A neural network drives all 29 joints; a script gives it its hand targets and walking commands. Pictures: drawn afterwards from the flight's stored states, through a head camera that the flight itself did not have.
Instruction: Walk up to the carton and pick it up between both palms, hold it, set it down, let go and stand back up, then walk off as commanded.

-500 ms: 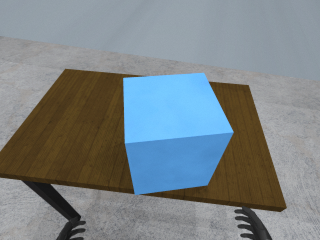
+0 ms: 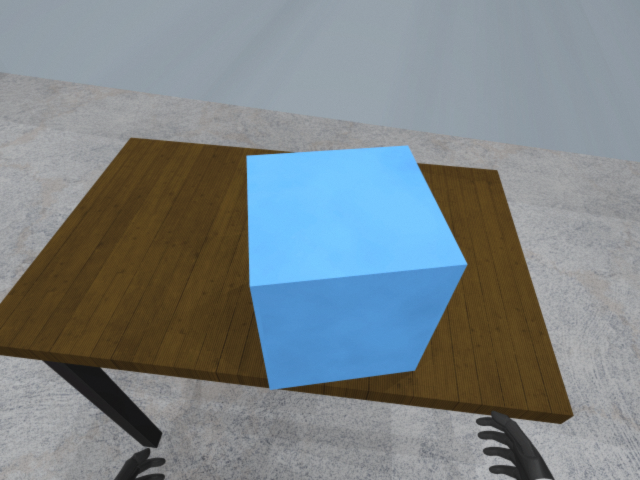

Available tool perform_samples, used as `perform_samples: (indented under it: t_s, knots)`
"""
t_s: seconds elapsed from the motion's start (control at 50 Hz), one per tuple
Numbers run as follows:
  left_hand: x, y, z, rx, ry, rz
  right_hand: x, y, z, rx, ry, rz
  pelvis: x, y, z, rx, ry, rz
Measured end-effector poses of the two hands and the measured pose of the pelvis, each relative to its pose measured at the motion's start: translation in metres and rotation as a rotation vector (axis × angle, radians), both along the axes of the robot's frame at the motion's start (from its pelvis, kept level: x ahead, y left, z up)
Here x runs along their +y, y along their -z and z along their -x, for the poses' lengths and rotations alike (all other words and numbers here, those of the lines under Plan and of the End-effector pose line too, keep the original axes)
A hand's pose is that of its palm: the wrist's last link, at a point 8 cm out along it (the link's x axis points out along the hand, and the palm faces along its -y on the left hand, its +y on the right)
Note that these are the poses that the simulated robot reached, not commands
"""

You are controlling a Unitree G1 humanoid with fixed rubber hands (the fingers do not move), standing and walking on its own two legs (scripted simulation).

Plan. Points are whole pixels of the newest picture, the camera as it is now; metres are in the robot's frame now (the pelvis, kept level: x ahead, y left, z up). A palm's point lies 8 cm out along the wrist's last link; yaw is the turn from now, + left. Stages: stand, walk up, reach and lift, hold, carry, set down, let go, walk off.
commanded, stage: stand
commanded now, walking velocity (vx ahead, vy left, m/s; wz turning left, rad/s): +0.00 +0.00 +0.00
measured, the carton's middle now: (336, 271) +0.37 -0.02 +0.05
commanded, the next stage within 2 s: none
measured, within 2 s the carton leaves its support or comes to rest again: neither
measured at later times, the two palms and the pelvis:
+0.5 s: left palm out of the picture +0.11 +0.25 -0.11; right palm (534, 477) +0.15 -0.26 -0.07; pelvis +0.00 +0.00 +0.00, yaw +0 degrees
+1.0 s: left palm out of the picture +0.10 +0.25 -0.11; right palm out of the picture +0.14 -0.26 -0.07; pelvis -0.01 +0.00 +0.00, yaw +0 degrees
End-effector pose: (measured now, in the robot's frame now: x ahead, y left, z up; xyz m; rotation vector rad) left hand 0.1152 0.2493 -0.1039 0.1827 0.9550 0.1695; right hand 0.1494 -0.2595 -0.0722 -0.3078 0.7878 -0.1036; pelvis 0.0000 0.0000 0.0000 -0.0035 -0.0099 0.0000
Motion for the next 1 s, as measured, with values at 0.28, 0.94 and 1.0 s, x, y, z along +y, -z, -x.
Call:
perform_samples:
  t_s: [0.28,0.94,1.0]
  knots:
    - [0.001,0.001,0.003,0.01,-0.004,-0.002,-0.002,-0.001,0.0,-0.004,-0.002,0.005,0.0,0.0,0.0,0.0,0.0,0.0]
    - [0.005,0.005,0.017,0.046,-0.016,-0.008,-0.005,-0.002,0.003,-0.014,0.0,0.015,0.0,0.0,0.004,-0.006,0.0,0.0]
    - [0.005,0.006,0.02,0.054,-0.016,-0.007,-0.005,-0.002,0.004,-0.015,0.0,0.015,0.0,0.0,0.006,-0.008,0.0,0.0]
